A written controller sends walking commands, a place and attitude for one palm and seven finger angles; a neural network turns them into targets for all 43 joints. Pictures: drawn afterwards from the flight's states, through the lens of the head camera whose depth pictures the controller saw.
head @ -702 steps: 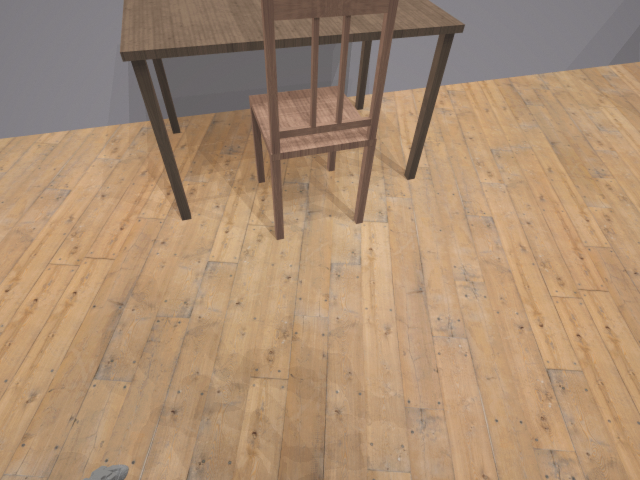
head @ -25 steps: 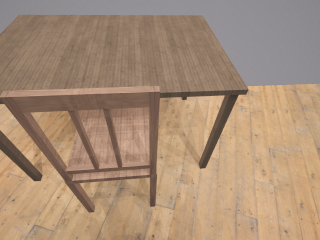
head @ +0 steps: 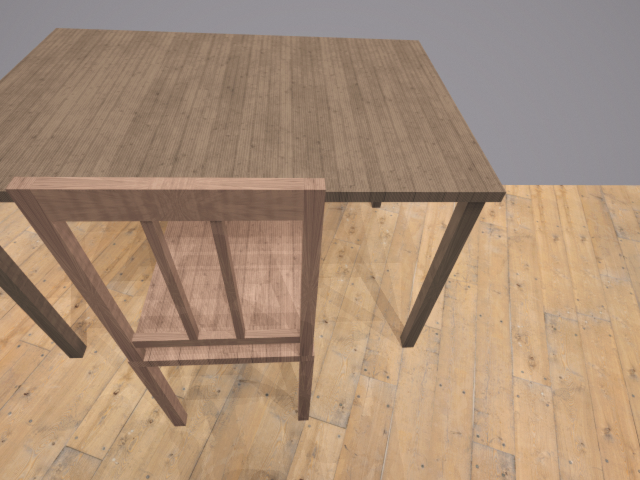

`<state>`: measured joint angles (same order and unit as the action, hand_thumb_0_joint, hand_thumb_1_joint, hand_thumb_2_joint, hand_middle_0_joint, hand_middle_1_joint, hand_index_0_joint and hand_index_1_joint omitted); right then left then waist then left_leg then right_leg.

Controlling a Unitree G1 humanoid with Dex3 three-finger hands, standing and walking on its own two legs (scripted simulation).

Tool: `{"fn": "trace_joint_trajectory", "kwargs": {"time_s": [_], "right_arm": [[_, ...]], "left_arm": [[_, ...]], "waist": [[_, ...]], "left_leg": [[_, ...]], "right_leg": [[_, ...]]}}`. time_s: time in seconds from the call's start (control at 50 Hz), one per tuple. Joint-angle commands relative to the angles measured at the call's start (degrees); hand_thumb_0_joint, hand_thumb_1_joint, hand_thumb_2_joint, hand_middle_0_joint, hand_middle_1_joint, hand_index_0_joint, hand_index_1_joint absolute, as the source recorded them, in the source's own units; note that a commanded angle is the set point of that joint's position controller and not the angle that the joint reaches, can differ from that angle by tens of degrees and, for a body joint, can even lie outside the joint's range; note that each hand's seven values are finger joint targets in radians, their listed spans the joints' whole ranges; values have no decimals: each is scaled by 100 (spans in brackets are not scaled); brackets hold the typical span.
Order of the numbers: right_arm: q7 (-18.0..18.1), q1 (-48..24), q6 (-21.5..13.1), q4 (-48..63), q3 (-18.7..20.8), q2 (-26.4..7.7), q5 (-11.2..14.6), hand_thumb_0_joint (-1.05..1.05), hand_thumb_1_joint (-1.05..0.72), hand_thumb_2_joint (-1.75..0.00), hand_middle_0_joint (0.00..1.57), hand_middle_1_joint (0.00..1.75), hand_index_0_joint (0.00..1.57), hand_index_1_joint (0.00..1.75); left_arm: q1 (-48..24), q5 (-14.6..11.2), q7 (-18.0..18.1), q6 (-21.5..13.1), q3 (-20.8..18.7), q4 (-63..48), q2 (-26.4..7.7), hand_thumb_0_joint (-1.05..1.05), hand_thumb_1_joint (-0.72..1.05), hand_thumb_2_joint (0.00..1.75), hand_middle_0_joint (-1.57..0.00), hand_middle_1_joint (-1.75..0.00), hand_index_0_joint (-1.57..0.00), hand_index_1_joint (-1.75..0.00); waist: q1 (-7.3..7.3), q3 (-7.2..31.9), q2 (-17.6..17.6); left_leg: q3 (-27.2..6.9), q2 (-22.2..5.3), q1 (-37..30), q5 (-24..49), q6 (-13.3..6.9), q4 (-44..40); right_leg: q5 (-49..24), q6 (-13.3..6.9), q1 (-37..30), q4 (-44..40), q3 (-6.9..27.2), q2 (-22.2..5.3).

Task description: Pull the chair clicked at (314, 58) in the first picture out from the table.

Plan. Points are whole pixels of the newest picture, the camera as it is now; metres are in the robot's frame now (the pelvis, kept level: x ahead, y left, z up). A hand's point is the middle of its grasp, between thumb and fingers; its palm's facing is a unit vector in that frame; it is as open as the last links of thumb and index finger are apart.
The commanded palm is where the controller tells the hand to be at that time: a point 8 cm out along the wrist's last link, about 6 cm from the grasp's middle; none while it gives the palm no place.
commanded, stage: shuffle to correct the standing spot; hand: left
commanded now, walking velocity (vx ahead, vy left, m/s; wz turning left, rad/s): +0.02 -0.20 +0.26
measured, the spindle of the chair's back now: (175, 286) +0.42 +0.26 -0.08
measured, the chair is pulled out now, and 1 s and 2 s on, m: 0.00 0.00 0.00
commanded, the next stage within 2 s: come to a stop and stand still in 0.70 s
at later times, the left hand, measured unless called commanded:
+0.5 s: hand out of the picture -0.02 +0.08 -0.19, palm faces +0.07 -0.99 -0.15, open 7.4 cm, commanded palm none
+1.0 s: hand out of the picture +0.05 -0.02 -0.23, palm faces +0.00 -0.98 -0.21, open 7.4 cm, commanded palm none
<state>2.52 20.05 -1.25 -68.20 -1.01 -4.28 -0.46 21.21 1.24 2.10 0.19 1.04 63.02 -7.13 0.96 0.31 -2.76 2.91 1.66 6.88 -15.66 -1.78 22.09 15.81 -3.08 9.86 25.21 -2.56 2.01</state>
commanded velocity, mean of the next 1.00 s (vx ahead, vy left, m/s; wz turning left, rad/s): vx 0.02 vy -0.09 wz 0.04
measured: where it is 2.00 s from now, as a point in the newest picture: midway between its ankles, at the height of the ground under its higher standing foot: outside the picture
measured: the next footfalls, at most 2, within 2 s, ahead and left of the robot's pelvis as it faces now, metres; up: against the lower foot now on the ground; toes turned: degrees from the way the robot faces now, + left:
right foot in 0.90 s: +0.12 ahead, -0.41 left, +0.00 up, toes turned +5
left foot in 1.04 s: +0.02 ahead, -0.10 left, +0.00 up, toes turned +7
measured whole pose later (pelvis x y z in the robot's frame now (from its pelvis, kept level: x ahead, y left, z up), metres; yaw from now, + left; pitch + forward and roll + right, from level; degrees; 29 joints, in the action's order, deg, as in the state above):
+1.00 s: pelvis +0.00 -0.20 -0.06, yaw +2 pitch -1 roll -2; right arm 0.9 12.9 2.0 -54.4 4.0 -17.6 -1.9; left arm 14.5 3.1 0.2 4.3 -1.2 52.2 -10.4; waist 1.4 -4.1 2.0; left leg -1.2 -2.5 25.8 -31.4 0.2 64.8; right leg 20.4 7.7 28.9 49.4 7.2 -3.6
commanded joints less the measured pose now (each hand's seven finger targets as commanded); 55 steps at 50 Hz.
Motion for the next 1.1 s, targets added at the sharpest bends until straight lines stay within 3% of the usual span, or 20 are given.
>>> {"fn": "trace_joint_trajectory", "kwargs": {"time_s": [0.0,0.28,0.48,0.54,0.58,0.62,0.64,0.66,0.68,0.7,0.72,0.74,0.78,0.82,0.86,0.88,0.96,1.0,1.04,1.08], "right_arm": [[89,496,9,61,203,-750,-7,0,-90,-90,20,30,20,30],[215,648,174,50,274,-672,0,0,-90,-90,20,30,20,30],[305,344,255,388,436,-1222,-75,0,-90,-90,20,30,20,30],[312,211,270,605,389,-837,-20,0,-90,-90,20,30,20,30],[439,782,321,429,510,-1096,-10,0,-90,-90,20,30,20,30],[552,3162,337,-237,855,-1777,55,0,-90,-90,20,30,20,30],[648,4665,226,-436,1102,-2248,118,0,-90,-90,20,30,20,30],[699,2154,253,161,685,-1982,140,0,-90,-90,20,30,20,30],[589,-644,123,1068,434,-1404,26,0,-90,-90,20,30,20,30],[404,-1729,-56,1673,389,-1521,-133,0,-90,-90,20,30,20,30],[175,-2336,-87,1840,393,-1724,-269,0,-90,-90,20,30,20,30],[79,-2285,-7,1791,465,-1767,-330,0,-90,-90,20,30,20,30],[-57,-1624,175,1532,669,-2194,-405,0,-90,-90,20,30,20,30],[-133,-370,294,1242,645,-1745,-299,0,-90,-90,20,30,20,30],[-134,426,437,1371,479,-875,-142,0,-90,-90,20,30,20,30],[-169,311,456,1525,430,-928,-115,0,-90,-90,20,30,20,30],[-214,277,195,1569,436,-1285,-63,0,-90,-90,20,30,20,30],[-199,831,87,1392,387,-1343,8,0,-90,-90,20,30,20,30],[-139,542,-44,1470,394,-1750,-76,0,-90,-90,20,30,20,30],[49,68,-34,1550,291,-1462,-116,0,-90,-90,20,30,20,30]], "left_arm": [[688,-6,21,-30,-73,-55,-289,0,90,90,-20,-30,-20,-30],[784,7,69,114,-259,-270,-526,0,90,90,-20,-30,-20,-30],[535,62,-28,273,-404,-735,-514,0,90,90,-20,-30,-20,-30],[893,107,-12,227,-481,-654,-990,0,90,90,-20,-30,-20,-30],[425,48,24,304,-505,-775,-963,0,90,90,-20,-30,-20,-30],[-1290,-51,10,374,-761,-1423,-1247,0,90,90,-20,-30,-20,-30],[-2418,-305,105,482,-886,-1829,-1487,0,90,90,-20,-30,-20,-30],[-1256,-250,52,568,-816,-1817,-1304,0,90,90,-20,-30,-20,-30],[-848,-173,89,616,-829,-2006,-1189,0,90,90,-20,-30,-20,-30],[93,108,-48,536,-743,-1894,-1149,0,90,90,-20,-30,-20,-30],[425,191,-130,467,-669,-1778,-815,0,90,90,-20,-30,-20,-30],[193,143,-237,509,-577,-1693,-693,0,90,90,-20,-30,-20,-30],[600,-76,-218,304,-523,-1298,-642,0,90,90,-20,-30,-20,-30],[688,-34,-121,141,-488,-1061,-799,0,90,90,-20,-30,-20,-30],[49,127,-126,80,-543,-1416,-1786,0,90,90,-20,-30,-20,-30],[-376,157,-121,156,-583,-1726,-2120,0,90,90,-20,-30,-20,-30],[-1378,173,-35,148,-598,-1785,-1950,0,90,90,-20,-30,-20,-30],[-1381,113,-15,203,-559,-1759,-1575,0,90,90,-20,-30,-20,-30],[-1043,-16,-33,233,-382,-1780,-732,0,90,90,-20,-30,-20,-30],[-1059,-15,-28,180,-391,-1555,-963,0,90,90,-20,-30,-20,-30]], "waist": [[-57,-607,480],[-7,-269,-40],[-107,-518,1326],[-241,-38,-653],[104,-29,-1233],[1520,100,-1398],[2662,415,826],[1175,181,3559],[-472,-590,1611],[-1054,-458,1397],[-1403,-783,1107],[-1166,-1106,1300],[-875,-843,753],[-371,-415,-64],[55,34,-2255],[17,104,-1866],[273,-510,-2242],[488,-168,-1220],[142,-721,2458],[-28,-832,2923]], "left_leg": [[-1165,-1196,248,1256,-331,-458],[-339,-677,799,971,-32,682],[-1429,-1752,1207,1618,-459,387],[140,-331,1889,-496,183,2075],[246,-213,1979,-2178,175,2799],[1029,-76,-869,-1597,-315,965],[-107,-1587,-1251,5,-1313,-1462],[-2538,-3208,648,1189,-1721,-348],[-1843,-3225,2364,814,-1117,-393],[-1062,-2920,3257,29,-504,-151],[-620,-1992,3780,-1203,-64,-51],[-310,-1634,3694,-1710,-22,-188],[196,-1363,2789,-1254,102,762],[215,-744,2442,-1748,231,2360],[-20,-37,2508,-2727,314,4467],[-333,-213,1848,-2207,194,4804],[-574,-560,1627,-1489,93,4097],[-376,-303,398,-989,57,1066],[-2642,-1562,303,935,-285,-783],[-2308,-1334,589,2450,-770,-424]], "right_leg": [[-763,152,409,-165,240,-497],[-3196,428,-478,-211,486,-759],[-590,550,397,827,301,-272],[-3357,574,-876,-577,1121,-1077],[-6596,1423,-1229,-790,640,-913],[-8840,4334,698,410,-864,308],[-6353,4240,1768,5468,-827,992],[2801,1891,2406,9478,1459,657],[2594,573,2464,9188,2772,-146],[1710,-2552,1752,8346,2489,-289],[1489,-1824,1607,6411,1552,-392],[1140,-17,1733,4671,659,-337],[854,1558,1009,2353,-410,-60],[169,607,241,881,-416,-6],[1607,22,1167,-903,2596,-1726],[3868,-351,2108,-1682,3243,-2090],[2153,-447,2496,-640,3004,-1789],[711,-130,2217,778,1885,-1349],[1498,401,2954,3287,362,35],[1394,401,2831,4060,616,-176]]}}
